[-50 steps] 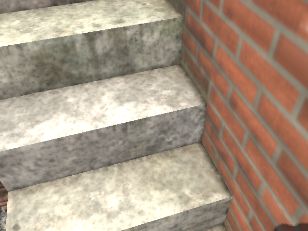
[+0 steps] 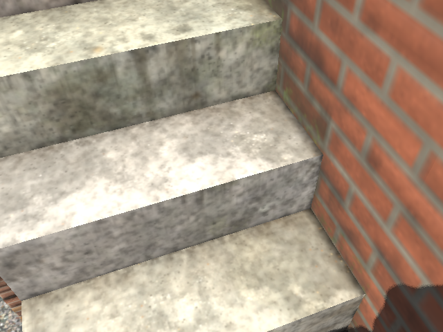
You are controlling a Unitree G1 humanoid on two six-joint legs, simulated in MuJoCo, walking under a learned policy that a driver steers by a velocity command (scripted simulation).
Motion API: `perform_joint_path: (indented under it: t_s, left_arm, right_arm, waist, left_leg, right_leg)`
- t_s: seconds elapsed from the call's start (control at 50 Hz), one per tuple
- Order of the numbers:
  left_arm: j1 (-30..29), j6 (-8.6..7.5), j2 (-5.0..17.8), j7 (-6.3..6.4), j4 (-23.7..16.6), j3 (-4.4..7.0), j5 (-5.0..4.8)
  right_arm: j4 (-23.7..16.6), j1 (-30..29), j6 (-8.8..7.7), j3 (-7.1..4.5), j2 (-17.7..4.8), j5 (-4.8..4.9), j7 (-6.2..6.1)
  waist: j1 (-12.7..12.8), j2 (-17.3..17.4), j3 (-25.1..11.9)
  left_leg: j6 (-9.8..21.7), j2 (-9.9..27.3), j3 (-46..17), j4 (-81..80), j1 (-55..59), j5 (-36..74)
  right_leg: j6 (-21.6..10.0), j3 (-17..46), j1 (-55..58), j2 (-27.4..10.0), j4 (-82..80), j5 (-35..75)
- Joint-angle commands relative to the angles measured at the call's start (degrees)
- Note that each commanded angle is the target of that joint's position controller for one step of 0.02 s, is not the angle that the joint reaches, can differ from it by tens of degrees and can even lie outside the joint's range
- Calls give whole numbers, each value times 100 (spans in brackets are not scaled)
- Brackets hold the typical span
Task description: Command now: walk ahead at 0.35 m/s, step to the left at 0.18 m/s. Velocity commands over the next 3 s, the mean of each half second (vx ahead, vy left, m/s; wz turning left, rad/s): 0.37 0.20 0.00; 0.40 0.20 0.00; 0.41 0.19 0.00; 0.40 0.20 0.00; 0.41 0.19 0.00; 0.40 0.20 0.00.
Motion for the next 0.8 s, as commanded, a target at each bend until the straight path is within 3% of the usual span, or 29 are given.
perform_joint_path:
  t_s: [0.02, 0.08, 0.12, 0.14, 0.16, 0.18, 0.2, 0.22, 0.24, 0.28, 0.3, 0.32, 0.34, 0.38, 0.4, 0.42, 0.44, 0.46, 0.48, 0.5, 0.52, 0.56, 0.6, 0.68, 0.72, 0.74, 0.76, 0.78, 0.8]
  left_arm:
    - [-1146, -318, 130, -43, -1360, -213, 40]
    - [-1094, -292, -48, -208, -1651, -389, 65]
    - [-986, -218, -101, -286, -1730, -510, 100]
    - [-146, -259, 461, -349, -1549, -286, 208]
    - [1142, -280, 1008, -346, -1045, -40, 294]
    - [2760, -247, 1530, -184, -617, 254, 498]
    - [2810, -94, 1293, -143, 22, 267, 144]
    - [2084, -162, 404, -72, 54, 15, 335]
    - [1239, -331, 358, -105, -237, 23, 361]
    - [229, -614, -142, -189, -294, -71, 396]
    - [-414, -657, -285, -169, -279, -75, 438]
    - [-865, -652, -202, -150, -392, -45, 366]
    - [-1231, -595, 198, -151, -612, -16, 282]
    - [-1498, -579, 804, -121, -887, 196, 197]
    - [-2029, -554, 783, -93, -1236, 128, 169]
    - [-1932, -411, 849, -24, -1393, 180, 47]
    - [-961, -223, 810, 82, -1394, 217, -13]
    - [-235, -185, 166, 58, -1307, 71, 153]
    - [216, -258, 53, -92, -1580, 5, 146]
    - [183, -334, -103, -239, -1914, -47, 231]
    - [-284, -372, -23, -259, -2043, -38, 151]
    - [-491, -409, -298, -173, -2197, -245, 232]
    - [-344, -380, -121, -207, -2116, -172, 236]
    - [-320, -336, 15, -143, -1925, -112, 142]
    - [-574, -193, -133, 97, -2075, -230, 168]
    - [16, -76, 43, 153, -1765, -71, 22]
    - [720, -21, 115, 259, -1604, 68, -3]
    - [1603, -39, 461, 257, -1242, 276, -4]
    - [3142, -100, 797, 184, -545, 451, 335]
  right_arm:
    - [24, 116, -239, -94, -809, 113, -10]
    - [59, -193, -357, -56, -825, 97, -88]
    - [-38, -387, -401, -51, -880, 270, -191]
    - [-62, 124, -383, -62, -966, 312, -230]
    - [-291, -4, -322, -163, -1434, 105, -207]
    - [-984, -1372, -291, -455, -2446, 68, -61]
    - [-1376, -1238, -283, -289, -1756, 107, 100]
    - [-1666, -1429, -365, -150, -1003, 245, 224]
    - [-2217, -1510, -349, -222, -895, 509, 303]
    - [-2659, -1193, -198, -2, -370, 288, 520]
    - [-2531, -349, -53, 75, -217, 264, 571]
    - [-2150, 568, 79, 30, -459, 240, 572]
    - [-2039, 998, 192, -4, -633, 191, 511]
    - [-1979, 1162, 352, -100, -972, 23, 167]
    - [-1942, 1462, 336, -55, -903, 114, 47]
    - [-1645, 1927, 294, -1, -596, 95, 11]
    - [-1180, 1564, 381, -25, -108, 80, 5]
    - [-1107, 1106, 432, -8, 94, -114, 43]
    - [-2021, 104, 330, -98, -698, -143, 45]
    - [-2530, -913, 242, -231, -1409, -61, -57]
    - [-2612, -1089, 74, -125, -987, 39, -57]
    - [-2279, -469, -168, -18, -772, -48, -11]
    - [-1990, 121, -237, -29, -786, -33, -125]
    - [-1840, 149, -180, -2, -927, -30, -118]
    - [-1777, 154, 13, -25, -887, 196, -130]
    - [-1577, 211, -14, -4, -741, 135, -116]
    - [-1585, -90, 9, 98, -593, 97, -107]
    - [-1618, -448, -28, 200, -233, 138, -48]
    - [-1844, -827, -170, 324, 224, 84, 85]
  waist:
    - [168, -118, 935]
    - [471, -66, 798]
    - [870, -139, 249]
    - [1196, -106, -558]
    - [1748, 262, -1548]
    - [2761, 272, -1990]
    - [1918, -2040, -2661]
    - [1230, -1948, -2252]
    - [656, -1375, -1603]
    - [-271, -158, 102]
    - [-1007, 491, 130]
    - [-1502, 1011, 105]
    - [-1834, 931, 133]
    - [-1889, 511, 719]
    - [-2024, -32, 784]
    - [-2004, -124, 843]
    - [-1241, 828, 219]
    - [-484, 1404, -221]
    - [121, 1474, -722]
    - [364, 1625, -195]
    - [273, 961, 812]
    - [138, 7, 648]
    - [61, 153, 149]
    - [140, 14, 247]
    - [149, 239, 460]
    - [365, 352, 350]
    - [811, 903, 326]
    - [1312, 937, 191]
    - [1718, -37, -219]
  left_leg:
    - [777, 2056, -1542, -999, 1223, 3694]
    - [540, 1676, -783, -1378, 344, 4578]
    - [396, 1171, 19, -1661, -1741, 6574]
    - [80, 797, 68, -665, -1355, 9478]
    - [-542, 650, -100, 520, -1300, 11441]
    - [-1149, 507, -254, 2617, -614, 10845]
    - [-1128, 129, -929, 5104, -1816, 2110]
    - [-982, -352, -1792, 7600, -3463, -90]
    - [-1045, -640, -2235, 9410, -4930, -800]
    - [-901, -66, -1720, 9973, -5810, -1365]
    - [-710, 227, -1690, 9652, -4630, -988]
    - [-631, -26, -973, 9645, -3060, 10]
    - [-432, -76, -883, 9066, -2219, 607]
    - [-343, -41, -745, 6762, -1982, 239]
    - [-225, 397, -1253, 4430, -1350, -1114]
    - [84, 92, -315, 1199, -1010, -1886]
    - [353, 381, -259, 380, 226, 643]
    - [521, -360, -545, 1927, 47, -315]
    - [1565, 723, -4407, 1055, -823, -1421]
    - [1776, 1544, -6775, -514, -1652, -4518]
    - [1605, 1638, -6712, -590, -2195, -4724]
    - [1363, 1519, -5750, 20, -1997, -3229]
    - [1254, 1430, -5193, 412, -1694, -2724]
    - [1147, 1262, -3850, 354, -2248, -1854]
    - [822, 908, -2633, 160, -3255, -1514]
    - [840, 700, -2024, 412, -3771, -1494]
    - [787, 683, -2027, 900, -3972, -1066]
    - [440, 297, -1311, 2882, -3740, 367]
    - [69, -156, -1232, 5637, -4560, 41]
  right_leg:
    - [189, 99, -3048, -265, 1261, -82]
    - [200, -433, -2216, -354, 626, 506]
    - [-148, -1097, 1234, -169, -2067, 1442]
    - [-330, -1534, 2731, 529, -2709, 1460]
    - [-633, -1246, 4391, 702, -3790, 1402]
    - [-1047, 4, 5349, 91, -6183, 2354]
    - [-1266, 1678, 6569, -915, -5524, 4236]
    - [-1100, 2266, 5742, -630, -5537, 3755]
    - [-1337, 2539, 5540, -1175, -5765, 4512]
    - [-794, 1487, 3856, -1120, -5849, 3808]
    - [-352, 976, 2258, -967, -5680, 2485]
    - [-89, 264, 769, -684, -5726, 1916]
    - [67, -94, -85, -542, -6262, 1998]
    - [35, -367, -352, -492, -6372, 2564]
    - [-67, -115, -588, -719, -6114, 2996]
    - [26, -675, 290, -207, -5122, 3827]
    - [-421, -260, 286, -447, -3697, 1637]
    - [-553, -431, 130, 79, -1557, 513]
    - [-444, 591, -101, 502, -187, 1518]
    - [-461, 1022, -852, 389, 180, 2011]
    - [-271, 985, -1457, 415, 400, 1848]
    - [-118, 900, -1719, 251, 77, 2399]
    - [-257, 970, -1476, 130, -153, 2829]
    - [-89, 127, -595, 135, -1286, 3051]
    - [-15, -272, 1339, 254, -3898, 1687]
    - [85, -1154, 2599, 628, -4471, 2000]
    - [108, -683, 3684, 400, -5384, 2219]
    - [-12, -41, 4257, 165, -6515, 2516]
    - [-312, 1576, 5353, -671, -6865, 3474]
Next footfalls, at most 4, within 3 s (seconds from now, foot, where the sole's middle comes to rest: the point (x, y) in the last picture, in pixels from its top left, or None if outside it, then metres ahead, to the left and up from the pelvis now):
0.10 right None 0.08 -0.10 -0.59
0.46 left None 0.18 0.13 -0.58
0.80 right None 0.26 -0.15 -0.58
1.28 left None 0.39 0.19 -0.38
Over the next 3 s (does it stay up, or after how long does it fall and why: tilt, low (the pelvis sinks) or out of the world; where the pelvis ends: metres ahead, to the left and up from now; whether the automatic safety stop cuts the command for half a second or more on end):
stays up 1.06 0.30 0.88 its command is cut before an obstacle from the start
